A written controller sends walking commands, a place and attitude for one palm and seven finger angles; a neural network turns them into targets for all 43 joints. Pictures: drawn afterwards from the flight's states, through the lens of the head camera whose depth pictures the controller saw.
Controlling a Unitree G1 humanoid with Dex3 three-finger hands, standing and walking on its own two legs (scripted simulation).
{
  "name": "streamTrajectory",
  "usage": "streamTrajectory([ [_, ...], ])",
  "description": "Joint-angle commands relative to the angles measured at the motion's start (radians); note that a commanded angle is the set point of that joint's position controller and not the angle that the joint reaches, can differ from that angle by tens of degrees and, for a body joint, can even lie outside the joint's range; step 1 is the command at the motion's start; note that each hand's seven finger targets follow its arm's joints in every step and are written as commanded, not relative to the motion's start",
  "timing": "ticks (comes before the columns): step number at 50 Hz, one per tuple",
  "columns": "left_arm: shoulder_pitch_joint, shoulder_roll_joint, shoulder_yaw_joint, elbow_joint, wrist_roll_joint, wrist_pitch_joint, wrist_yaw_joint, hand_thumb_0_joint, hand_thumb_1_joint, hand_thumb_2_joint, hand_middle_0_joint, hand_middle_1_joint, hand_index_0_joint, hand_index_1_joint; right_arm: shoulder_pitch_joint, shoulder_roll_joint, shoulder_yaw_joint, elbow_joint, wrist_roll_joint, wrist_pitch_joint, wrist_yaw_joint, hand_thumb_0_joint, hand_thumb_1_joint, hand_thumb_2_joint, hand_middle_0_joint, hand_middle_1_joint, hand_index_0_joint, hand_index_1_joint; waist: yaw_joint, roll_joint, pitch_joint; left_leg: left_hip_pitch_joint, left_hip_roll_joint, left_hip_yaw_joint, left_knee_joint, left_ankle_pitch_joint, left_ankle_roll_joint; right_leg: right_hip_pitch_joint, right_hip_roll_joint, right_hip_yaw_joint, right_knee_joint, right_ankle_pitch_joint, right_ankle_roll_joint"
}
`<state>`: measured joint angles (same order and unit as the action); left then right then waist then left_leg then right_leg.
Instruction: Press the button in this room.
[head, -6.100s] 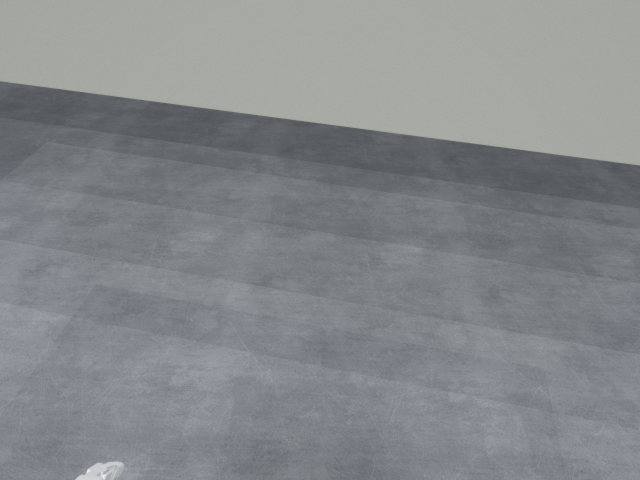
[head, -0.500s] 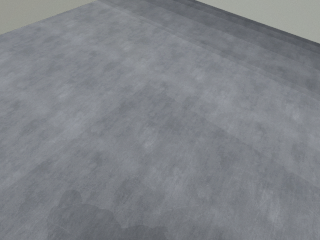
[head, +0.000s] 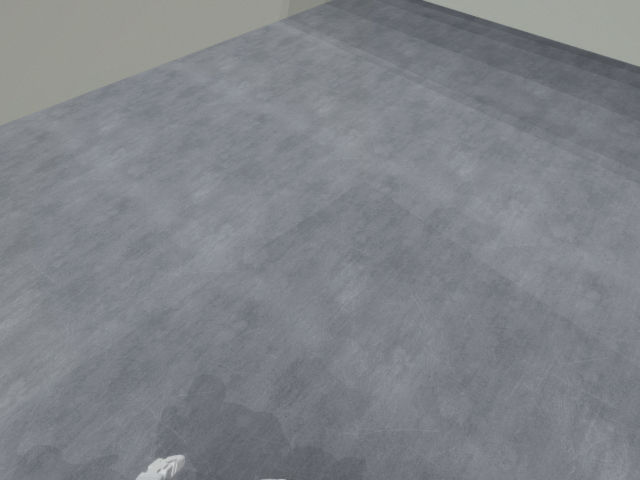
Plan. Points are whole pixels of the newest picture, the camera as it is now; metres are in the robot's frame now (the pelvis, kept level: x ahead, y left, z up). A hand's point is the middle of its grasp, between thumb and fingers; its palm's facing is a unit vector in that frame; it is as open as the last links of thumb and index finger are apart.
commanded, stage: turn or walk to find it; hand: left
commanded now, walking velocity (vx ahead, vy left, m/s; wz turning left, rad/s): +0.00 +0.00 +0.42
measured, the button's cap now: out of the picture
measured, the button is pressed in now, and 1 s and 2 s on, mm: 0 0 0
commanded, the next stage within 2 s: none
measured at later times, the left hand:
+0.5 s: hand out of the picture -0.05 +0.26 -0.18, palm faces +0.28 -0.93 -0.24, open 7.4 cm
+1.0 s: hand out of the picture -0.01 +0.21 -0.13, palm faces +0.43 -0.86 -0.28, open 7.4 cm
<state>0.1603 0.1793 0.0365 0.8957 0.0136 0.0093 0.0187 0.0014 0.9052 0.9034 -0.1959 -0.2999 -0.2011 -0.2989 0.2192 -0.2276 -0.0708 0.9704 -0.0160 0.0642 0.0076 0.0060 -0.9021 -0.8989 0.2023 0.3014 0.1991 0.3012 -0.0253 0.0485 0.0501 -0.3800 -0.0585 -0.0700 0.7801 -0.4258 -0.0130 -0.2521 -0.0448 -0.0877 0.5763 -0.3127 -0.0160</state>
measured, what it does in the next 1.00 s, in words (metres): steps on the spot, turning left: left foot, then right foot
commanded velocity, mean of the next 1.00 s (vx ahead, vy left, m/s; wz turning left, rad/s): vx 0.00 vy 0.00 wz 0.42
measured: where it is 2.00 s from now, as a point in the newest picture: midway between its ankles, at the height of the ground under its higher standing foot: outside the picture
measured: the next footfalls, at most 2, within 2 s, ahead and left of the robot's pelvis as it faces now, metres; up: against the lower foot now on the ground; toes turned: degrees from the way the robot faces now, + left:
left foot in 0.38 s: -0.01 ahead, +0.15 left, +0.00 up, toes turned +16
right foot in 0.88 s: +0.05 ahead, -0.08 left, +0.00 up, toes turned +19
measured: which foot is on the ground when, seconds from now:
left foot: up 0.00-0.36, down 0.38-0.88, up 0.90-1.00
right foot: down 0.00-0.38, up 0.40-0.86, down 0.88-1.00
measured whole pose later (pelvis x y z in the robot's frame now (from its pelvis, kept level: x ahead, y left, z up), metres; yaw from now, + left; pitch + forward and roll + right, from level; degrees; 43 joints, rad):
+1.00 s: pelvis -0.03 -0.01 +0.01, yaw +26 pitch -1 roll +2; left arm 0.17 0.16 0.03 0.89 0.01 0.01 0.02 0.00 0.90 0.90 -0.20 -0.30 -0.20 -0.30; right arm 0.26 -0.24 -0.09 0.99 -0.02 0.08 0.01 0.01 -0.90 -0.90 0.20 0.30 0.20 0.30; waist -0.04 0.05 0.05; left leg -0.46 -0.05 -0.06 1.02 -0.42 -0.03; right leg -0.22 -0.05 -0.11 0.54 -0.30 -0.03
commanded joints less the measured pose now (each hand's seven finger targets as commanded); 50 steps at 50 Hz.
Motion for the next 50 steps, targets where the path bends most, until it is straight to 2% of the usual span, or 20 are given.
streamTrajectory([
  [1, -0.004, 0.187, 0.045, -0.066, 0.006, -0.014, 0.018, 0.000, 0.900, 0.900, -0.200, -0.300, -0.200, -0.300, -0.014, -0.092, -0.038, -0.067, -0.009, -0.009, 0.007, 0.000, -0.900, -0.900, 0.200, 0.300, 0.200, 0.300, 0.006, -0.167, 0.025, -0.171, 0.067, -0.009, 0.427, 0.013, -0.019, 0.002, -0.296, 0.211, -0.307, 0.146, -0.101],
  [5, 0.047, 0.166, 0.040, -0.045, 0.008, -0.025, 0.019, 0.000, 0.900, 0.900, -0.200, -0.300, -0.200, -0.300, -0.001, -0.076, -0.029, -0.050, -0.005, -0.008, 0.011, 0.000, -0.900, -0.900, 0.200, 0.300, 0.200, 0.300, 0.022, -0.203, -0.015, -0.167, 0.083, 0.041, 0.383, 0.056, -0.053, 0.097, -0.267, 0.089, -0.266, 0.329, -0.092],
  [12, 0.134, 0.227, 0.056, 0.006, 0.019, -0.014, 0.015, 0.000, 0.900, 0.900, -0.200, -0.300, -0.200, -0.300, -0.098, -0.055, -0.006, -0.069, 0.005, -0.017, 0.009, 0.000, -0.900, -0.900, 0.200, 0.300, 0.200, 0.300, 0.074, -0.243, -0.045, -0.062, 0.088, 0.124, 0.076, -0.039, -0.053, 0.160, -0.309, 0.052, -0.197, 0.492, -0.122],
  [15, 0.125, 0.241, 0.063, 0.018, 0.018, -0.008, 0.013, 0.000, 0.900, 0.900, -0.200, -0.300, -0.200, -0.300, -0.075, -0.056, 0.000, -0.068, 0.010, -0.027, 0.005, 0.000, -0.900, -0.900, 0.200, 0.300, 0.200, 0.300, 0.062, -0.251, -0.069, 0.023, 0.081, 0.154, -0.076, -0.012, -0.038, 0.154, -0.319, 0.037, -0.143, 0.508, -0.109],
  [17, 0.103, 0.236, 0.065, 0.019, 0.009, 0.000, 0.011, 0.000, 0.900, 0.900, -0.200, -0.300, -0.200, -0.300, -0.011, -0.073, -0.002, -0.051, 0.006, -0.038, 0.003, 0.000, -0.900, -0.900, 0.200, 0.300, 0.200, 0.300, 0.022, -0.217, -0.095, 0.163, 0.081, 0.171, -0.290, 0.167, -0.025, 0.094, -0.288, -0.030, -0.044, 0.439, -0.042],
  [18, 0.113, 0.210, 0.060, 0.012, 0.000, 0.007, 0.008, 0.000, 0.900, 0.900, -0.200, -0.300, -0.200, -0.300, 0.024, -0.126, -0.013, -0.047, 0.003, -0.049, 0.004, 0.000, -0.900, -0.900, 0.200, 0.300, 0.200, 0.300, 0.000, -0.083, -0.118, 0.302, 0.147, 0.090, -0.390, 0.305, 0.000, -0.027, -0.244, -0.070, 0.083, 0.298, 0.010],
  [19, 0.125, 0.141, 0.049, -0.021, -0.005, 0.013, 0.001, 0.000, 0.900, 0.900, -0.200, -0.300, -0.200, -0.300, 0.055, -0.228, -0.036, -0.051, -0.005, -0.055, 0.001, 0.000, -0.900, -0.900, 0.200, 0.300, 0.200, 0.300, -0.011, 0.227, -0.126, 0.412, 0.401, -0.240, -0.429, 0.614, 0.111, -0.272, -0.112, -0.112, 0.282, -0.163, 0.087],
  [20, 0.047, 0.132, 0.029, -0.053, 0.006, 0.022, 0.005, 0.000, 0.900, 0.900, -0.200, -0.300, -0.200, -0.300, 0.109, -0.264, -0.042, -0.043, -0.001, -0.047, -0.006, 0.000, -0.900, -0.900, 0.200, 0.300, 0.200, 0.300, -0.045, 0.204, -0.104, 0.337, 0.482, -0.275, -0.452, 0.705, 0.187, -0.281, -0.084, -0.029, 0.429, -0.334, 0.089],
  [22, 0.009, 0.140, 0.041, -0.027, 0.003, 0.031, 0.009, 0.000, 0.900, 0.900, -0.200, -0.300, -0.200, -0.300, 0.055, -0.214, -0.030, -0.036, -0.004, -0.052, -0.028, 0.000, -0.900, -0.900, 0.200, 0.300, 0.200, 0.300, -0.027, 0.206, -0.075, 0.290, 0.398, -0.210, -0.446, 0.678, 0.171, -0.315, -0.087, 0.066, 0.547, -0.235, 0.086],
  [24, 0.042, 0.147, 0.046, 0.006, 0.002, 0.026, -0.003, 0.000, 0.900, 0.900, -0.200, -0.300, -0.200, -0.300, -0.024, -0.166, -0.009, -0.061, -0.003, -0.058, -0.029, 0.000, -0.900, -0.900, 0.200, 0.300, 0.200, 0.300, 0.016, 0.124, -0.049, 0.260, 0.314, -0.118, -0.448, 0.674, 0.154, -0.291, -0.080, 0.065, 0.573, -0.115, 0.092],
  [26, 0.062, 0.146, 0.044, 0.019, 0.002, 0.025, -0.006, 0.000, 0.900, 0.900, -0.200, -0.300, -0.200, -0.300, -0.028, -0.163, -0.009, -0.067, 0.001, -0.065, -0.029, 0.000, -0.900, -0.900, 0.200, 0.300, 0.200, 0.300, 0.020, 0.086, -0.071, 0.275, 0.298, -0.094, -0.451, 0.680, 0.159, -0.270, -0.077, 0.063, 0.551, -0.085, 0.101],
  [35, -0.032, 0.126, 0.037, -0.036, -0.002, 0.024, 0.002, 0.000, 0.900, 0.900, -0.200, -0.300, -0.200, -0.300, 0.039, -0.168, -0.026, -0.057, -0.007, -0.055, -0.026, 0.000, -0.900, -0.900, 0.200, 0.300, 0.200, 0.300, -0.017, 0.081, -0.061, 0.287, 0.300, -0.229, -0.447, 0.609, 0.197, -0.235, -0.035, 0.073, 0.343, -0.140, 0.106],
  [39, -0.004, 0.111, 0.034, -0.047, -0.007, 0.018, 0.005, 0.000, 0.900, 0.900, -0.200, -0.300, -0.200, -0.300, 0.013, -0.172, -0.032, -0.071, -0.012, -0.046, -0.021, 0.000, -0.900, -0.900, 0.200, 0.300, 0.200, 0.300, -0.001, 0.096, -0.078, 0.213, 0.274, -0.261, -0.425, 0.579, 0.186, -0.112, 0.001, 0.058, 0.177, -0.125, 0.087],
  [42, 0.079, 0.127, 0.037, -0.028, -0.010, 0.003, 0.009, 0.000, 0.900, 0.900, -0.200, -0.300, -0.200, -0.300, -0.010, -0.160, -0.034, -0.080, -0.004, -0.043, -0.018, 0.000, -0.900, -0.900, 0.200, 0.300, 0.200, 0.300, 0.045, 0.072, -0.101, 0.099, 0.219, -0.253, -0.348, 0.518, 0.135, 0.090, 0.011, 0.046, -0.100, 0.061, 0.077],
  [43, 0.117, 0.161, 0.043, -0.024, -0.005, -0.008, 0.014, 0.000, 0.900, 0.900, -0.200, -0.300, -0.200, -0.300, -0.003, -0.131, -0.032, -0.084, 0.004, -0.044, -0.013, 0.000, -0.900, -0.900, 0.200, 0.300, 0.200, 0.300, 0.060, -0.013, -0.123, 0.009, 0.165, -0.211, -0.271, 0.387, 0.084, 0.214, -0.056, 0.103, -0.227, 0.127, 0.062],
  [44, 0.128, 0.248, 0.062, -0.022, 0.011, -0.016, 0.023, 0.000, 0.900, 0.900, -0.200, -0.300, -0.200, -0.300, 0.015, -0.064, -0.021, -0.102, 0.012, -0.046, -0.006, 0.000, -0.900, -0.900, 0.200, 0.300, 0.200, 0.300, 0.058, -0.268, -0.120, -0.182, 0.026, -0.049, -0.081, 0.089, 0.008, 0.315, -0.300, 0.349, -0.289, 0.146, -0.025],
  [45, 0.119, 0.277, 0.065, -0.042, 0.008, -0.014, 0.022, 0.000, 0.900, 0.900, -0.200, -0.300, -0.200, -0.300, -0.005, -0.084, -0.031, -0.115, -0.001, -0.035, -0.010, 0.000, -0.900, -0.900, 0.200, 0.300, 0.200, 0.300, 0.071, -0.315, -0.088, -0.187, -0.002, -0.003, 0.131, -0.143, -0.015, 0.177, -0.453, 0.435, -0.324, 0.208, -0.128],
  [46, 0.076, 0.251, 0.066, -0.053, 0.003, -0.014, 0.025, 0.000, 0.900, 0.900, -0.200, -0.300, -0.200, -0.300, -0.012, -0.103, -0.038, -0.100, -0.009, -0.019, -0.010, 0.000, -0.900, -0.900, 0.200, 0.300, 0.200, 0.300, 0.058, -0.301, -0.047, -0.176, 0.033, -0.046, 0.275, -0.129, -0.010, 0.071, -0.419, 0.403, -0.341, 0.145, -0.146],
  [48, -0.014, 0.188, 0.047, -0.067, 0.002, -0.015, 0.019, 0.000, 0.900, 0.900, -0.200, -0.300, -0.200, -0.300, 0.016, -0.093, -0.039, -0.059, -0.009, -0.009, 0.003, 0.000, -0.900, -0.900, 0.200, 0.300, 0.200, 0.300, 0.005, -0.163, 0.021, -0.181, 0.062, -0.020, 0.420, 0.003, -0.021, 0.010, -0.308, 0.236, -0.317, 0.138, -0.110],
  [50, -0.030, 0.157, 0.039, -0.066, 0.003, -0.021, 0.019, 0.000, 0.900, 0.900, -0.200, -0.300, -0.200, -0.300, 0.057, -0.077, -0.036, -0.036, -0.008, -0.005, 0.009, 0.000, -0.900, -0.900, 0.200, 0.300, 0.200, 0.300, -0.011, -0.183, 0.019, -0.172, 0.078, 0.010, 0.450, 0.073, -0.039, 0.014, -0.264, 0.127, -0.299, 0.200, -0.084],
])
